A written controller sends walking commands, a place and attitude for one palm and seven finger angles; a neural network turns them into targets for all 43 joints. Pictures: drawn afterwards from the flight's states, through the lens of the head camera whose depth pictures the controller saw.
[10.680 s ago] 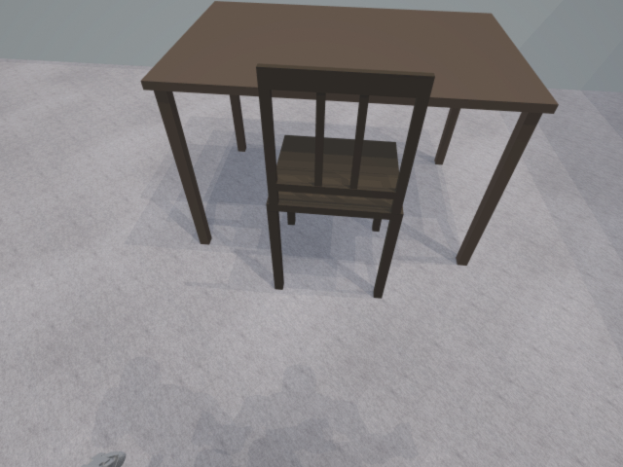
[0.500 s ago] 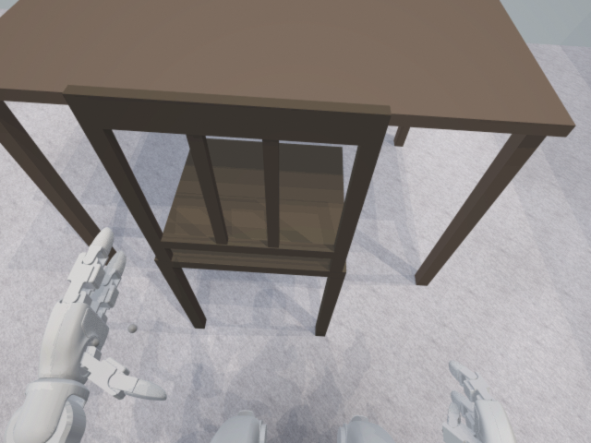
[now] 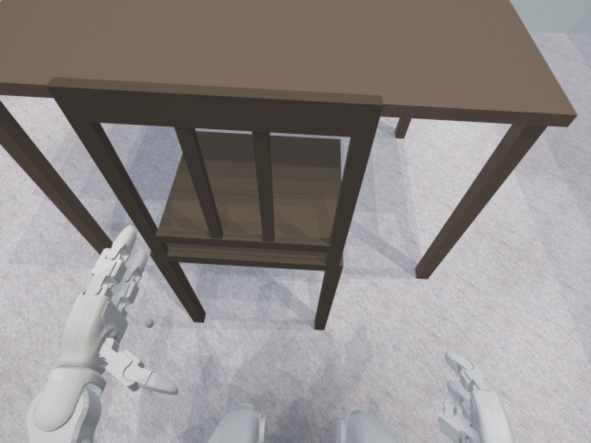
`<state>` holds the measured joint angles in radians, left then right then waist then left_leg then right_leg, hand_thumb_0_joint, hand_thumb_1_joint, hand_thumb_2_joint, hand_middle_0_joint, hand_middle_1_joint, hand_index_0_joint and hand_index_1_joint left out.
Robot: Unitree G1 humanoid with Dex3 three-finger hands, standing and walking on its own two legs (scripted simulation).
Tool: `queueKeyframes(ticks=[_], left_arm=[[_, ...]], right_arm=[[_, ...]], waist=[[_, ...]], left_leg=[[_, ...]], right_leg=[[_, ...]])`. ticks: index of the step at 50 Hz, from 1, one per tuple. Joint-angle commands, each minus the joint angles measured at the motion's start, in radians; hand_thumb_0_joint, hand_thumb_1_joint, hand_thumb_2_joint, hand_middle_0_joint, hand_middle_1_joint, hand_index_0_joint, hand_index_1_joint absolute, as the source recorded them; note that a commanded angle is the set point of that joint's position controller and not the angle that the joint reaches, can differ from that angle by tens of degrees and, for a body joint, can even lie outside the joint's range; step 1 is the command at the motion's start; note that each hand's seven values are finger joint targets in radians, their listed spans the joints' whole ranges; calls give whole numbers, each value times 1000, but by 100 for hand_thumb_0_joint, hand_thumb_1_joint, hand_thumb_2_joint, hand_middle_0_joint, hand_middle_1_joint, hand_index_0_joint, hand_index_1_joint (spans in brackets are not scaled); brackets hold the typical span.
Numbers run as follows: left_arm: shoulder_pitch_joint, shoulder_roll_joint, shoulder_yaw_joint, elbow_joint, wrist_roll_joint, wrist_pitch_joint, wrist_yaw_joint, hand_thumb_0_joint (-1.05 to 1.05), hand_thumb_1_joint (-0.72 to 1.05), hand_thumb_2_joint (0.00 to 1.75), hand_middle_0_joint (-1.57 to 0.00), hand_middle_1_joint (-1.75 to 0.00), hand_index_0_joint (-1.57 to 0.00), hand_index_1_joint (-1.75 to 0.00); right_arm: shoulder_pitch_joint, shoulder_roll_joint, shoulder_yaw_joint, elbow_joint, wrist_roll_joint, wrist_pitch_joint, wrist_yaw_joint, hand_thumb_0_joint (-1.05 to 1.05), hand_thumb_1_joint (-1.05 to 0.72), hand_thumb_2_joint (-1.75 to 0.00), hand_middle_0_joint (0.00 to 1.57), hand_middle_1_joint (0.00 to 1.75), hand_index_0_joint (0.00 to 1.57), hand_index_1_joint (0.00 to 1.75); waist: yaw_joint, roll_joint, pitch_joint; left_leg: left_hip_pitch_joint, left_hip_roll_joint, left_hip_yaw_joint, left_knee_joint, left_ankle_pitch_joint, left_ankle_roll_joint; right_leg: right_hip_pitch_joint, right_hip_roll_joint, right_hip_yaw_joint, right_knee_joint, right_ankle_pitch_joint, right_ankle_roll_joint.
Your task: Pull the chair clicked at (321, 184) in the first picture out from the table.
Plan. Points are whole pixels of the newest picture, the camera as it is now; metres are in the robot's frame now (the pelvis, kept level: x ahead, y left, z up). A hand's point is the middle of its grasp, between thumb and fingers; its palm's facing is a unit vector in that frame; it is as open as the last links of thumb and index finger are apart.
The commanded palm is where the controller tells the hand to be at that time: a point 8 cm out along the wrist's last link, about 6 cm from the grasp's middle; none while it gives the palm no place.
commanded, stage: aim the fingers beside a spindle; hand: left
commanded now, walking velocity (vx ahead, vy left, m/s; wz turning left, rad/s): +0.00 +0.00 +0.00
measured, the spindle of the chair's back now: (203, 190) +0.50 +0.18 -0.01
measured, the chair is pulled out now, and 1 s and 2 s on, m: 0.00 0.00 0.00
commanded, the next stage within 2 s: none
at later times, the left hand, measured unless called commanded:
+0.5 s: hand (170, 298) +0.30 +0.18 +0.02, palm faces -0.04 -1.00 -0.05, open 16.9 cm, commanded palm +0.28 +0.24 +0.02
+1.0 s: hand (191, 280) +0.33 +0.17 -0.01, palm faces -0.04 -1.00 -0.04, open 16.9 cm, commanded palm +0.32 +0.22 +0.00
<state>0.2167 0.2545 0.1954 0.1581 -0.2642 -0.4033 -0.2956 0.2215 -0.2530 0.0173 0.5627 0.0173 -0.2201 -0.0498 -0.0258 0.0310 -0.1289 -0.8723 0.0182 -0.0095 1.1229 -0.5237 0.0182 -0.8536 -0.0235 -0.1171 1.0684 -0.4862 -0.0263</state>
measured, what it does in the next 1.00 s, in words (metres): stands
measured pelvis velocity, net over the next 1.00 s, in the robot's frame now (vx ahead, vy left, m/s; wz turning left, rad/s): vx -0.01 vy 0.01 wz -0.02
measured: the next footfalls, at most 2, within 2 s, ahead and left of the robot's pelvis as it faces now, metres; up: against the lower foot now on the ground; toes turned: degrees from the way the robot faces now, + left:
none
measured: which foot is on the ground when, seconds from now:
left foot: down 0.00-1.00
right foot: down 0.00-1.00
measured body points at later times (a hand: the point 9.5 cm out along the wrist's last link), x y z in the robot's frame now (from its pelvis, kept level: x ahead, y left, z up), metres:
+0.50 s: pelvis +0.00 +0.00 -0.01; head +0.09 +0.00 +0.43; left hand +0.29 +0.23 +0.02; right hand +0.15 -0.25 -0.10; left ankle +0.01 +0.11 -0.66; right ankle +0.02 -0.11 -0.66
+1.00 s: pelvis -0.01 +0.01 -0.03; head +0.10 +0.01 +0.41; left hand +0.33 +0.22 +0.00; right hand +0.14 -0.25 -0.13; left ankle +0.01 +0.11 -0.66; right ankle +0.02 -0.11 -0.66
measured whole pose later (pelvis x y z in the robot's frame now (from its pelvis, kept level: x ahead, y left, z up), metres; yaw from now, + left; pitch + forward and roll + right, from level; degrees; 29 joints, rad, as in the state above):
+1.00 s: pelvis -0.01 +0.01 -0.03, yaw -1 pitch +21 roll -2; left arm -0.13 0.22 0.16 0.41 -0.17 -0.46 -0.16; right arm 0.21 -0.25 0.01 0.58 -0.01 -0.14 -0.02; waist -0.05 0.03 -0.14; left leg -1.05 0.01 0.01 1.24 -0.55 0.03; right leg -1.05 -0.03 -0.09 1.20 -0.51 -0.02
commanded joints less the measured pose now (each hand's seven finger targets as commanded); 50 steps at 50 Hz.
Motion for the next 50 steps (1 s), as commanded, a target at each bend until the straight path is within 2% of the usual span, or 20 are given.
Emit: queueKeyframes(ticks=[1,3,5,7,12,17,20,22,25,26,31,32,33,36,37,39,41,45,47,50], left_arm=[[-110,181,131,-182,-20,-101,31,0,-50,30,-6,-8,-6,-8],[-136,147,95,-139,-10,-95,31,0,-50,30,-6,-8,-6,-8],[-137,123,71,-110,-9,-80,24,0,-50,30,-6,-8,-6,-8],[-147,133,79,-82,-9,-67,15,0,-50,30,-6,-8,-6,-8],[-247,177,109,-133,-17,-90,16,0,-50,30,-6,-8,-6,-8],[-262,140,77,-123,-5,-124,38,0,-50,30,-6,-8,-6,-8],[-261,105,39,-54,8,-105,37,0,-50,30,-6,-8,-6,-8],[-252,120,55,-19,11,-87,36,0,-50,30,-6,-8,-6,-8],[-334,142,74,-10,15,-81,40,0,-50,30,-6,-8,-6,-8],[-346,165,91,-15,19,-87,45,0,-50,30,-6,-8,-6,-8],[-445,171,89,-84,22,-138,73,0,-50,30,-6,-8,-6,-8],[-425,143,65,-72,26,-138,73,0,-50,30,-6,-8,-6,-8],[-446,128,41,-67,29,-139,71,0,-50,30,-6,-8,-6,-8],[-389,104,24,30,35,-112,63,0,-50,30,-6,-8,-6,-8],[-393,71,-7,54,37,-98,57,0,-50,30,-6,-8,-6,-8],[-428,70,-14,76,42,-79,57,0,-50,30,-6,-8,-6,-8],[-436,104,20,99,48,-72,70,0,-50,30,-6,-8,-6,-8],[-584,121,26,-5,63,-124,116,0,-50,30,-6,-8,-6,-8],[-631,161,60,-40,70,-156,144,0,-50,30,-6,-8,-6,-8],[-593,115,29,22,76,-164,156,0,-50,30,-6,-8,-6,-8]], right_arm=[[-11,-135,-65,-120,3,-47,-11,0,-90,-90,20,30,20,30],[-11,-137,-62,-120,3,-42,-6,0,-90,-90,20,30,20,30],[-10,-142,-64,-125,4,-37,-2,0,-90,-90,20,30,20,30],[-4,-149,-67,-127,8,-30,-4,0,-90,-90,20,30,20,30],[-1,-146,-68,-124,4,-31,-10,0,-90,-90,20,30,20,30],[1,-141,-68,-109,-3,-36,-3,0,-90,-90,20,30,20,30],[7,-147,-70,-107,-1,-25,2,0,-90,-90,20,30,20,30],[9,-153,-71,-112,1,-16,5,0,-90,-90,20,30,20,30],[5,-153,-70,-117,2,-2,1,0,-90,-90,20,30,20,30],[3,-154,-69,-118,1,1,0,0,-90,-90,20,30,20,30],[6,-144,-67,-107,-8,-1,-2,0,-90,-90,20,30,20,30],[6,-141,-66,-107,-9,-2,2,0,-90,-90,20,30,20,30],[9,-142,-66,-100,-9,-2,4,0,-90,-90,20,30,20,30],[19,-151,-70,-95,-6,9,8,0,-90,-90,20,30,20,30],[16,-152,-69,-98,-4,14,10,0,-90,-90,20,30,20,30],[17,-157,-71,-99,-1,25,12,0,-90,-90,20,30,20,30],[16,-161,-70,-104,0,36,11,0,-90,-90,20,30,20,30],[14,-149,-68,-107,-12,40,11,0,-90,-90,20,30,20,30],[15,-148,-68,-96,-19,40,11,0,-90,-90,20,30,20,30],[17,-144,-67,-84,-22,45,19,0,-90,-90,20,30,20,30]], waist=[[5,14,-265],[-3,40,-234],[-6,18,-237],[-10,-18,-250],[-6,-3,-309],[-8,36,-321],[-16,5,-293],[-12,-17,-289],[-15,-38,-294],[-12,-27,-296],[-13,37,-374],[-12,56,-383],[-24,57,-377],[-27,2,-353],[-33,-10,-332],[-34,-6,-318],[-26,-23,-302],[-23,48,-385],[-19,65,-427],[-26,46,-421]], left_leg=[[127,-16,-26,-153,302,0],[110,-17,-25,-154,272,-3],[99,-19,-23,-152,255,-2],[88,-17,-20,-144,264,2],[88,-16,-19,-128,277,5],[112,-14,-24,-117,316,1],[87,-14,-25,-115,284,0],[60,-15,-21,-111,263,1],[29,-19,-17,-103,228,5],[25,-17,-19,-101,227,4],[84,-13,-26,-88,291,3],[98,-14,-26,-87,306,1],[110,-10,-33,-84,318,-1],[78,-9,-35,-81,300,0],[61,-10,-35,-81,278,0],[41,-12,-35,-80,248,-2],[19,-13,-34,-80,229,0],[80,-10,-44,-71,268,-5],[97,-10,-48,-61,290,-6],[98,-7,-48,-53,306,-9]], right_leg=[[175,15,69,-133,228,5],[141,12,66,-127,201,4],[140,11,67,-128,191,5],[155,11,75,-128,213,7],[180,7,93,-122,230,8],[137,6,80,-93,254,4],[108,7,74,-87,228,5],[113,6,79,-90,213,5],[119,5,91,-92,185,7],[115,6,91,-87,178,5],[108,7,88,-61,226,1],[101,6,86,-56,238,0],[79,6,77,-50,243,0],[66,10,73,-50,231,1],[51,8,70,-50,216,3],[34,5,69,-48,192,2],[30,8,72,-49,171,-1],[9,4,72,-21,178,-3],[11,7,76,-10,186,-3],[-2,9,72,-3,202,-2]])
